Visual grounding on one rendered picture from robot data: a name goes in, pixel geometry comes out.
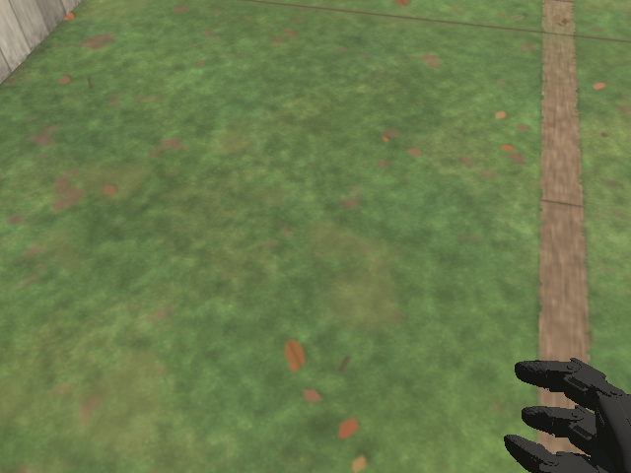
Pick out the robot right hand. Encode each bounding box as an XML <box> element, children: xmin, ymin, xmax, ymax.
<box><xmin>504</xmin><ymin>358</ymin><xmax>631</xmax><ymax>473</ymax></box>

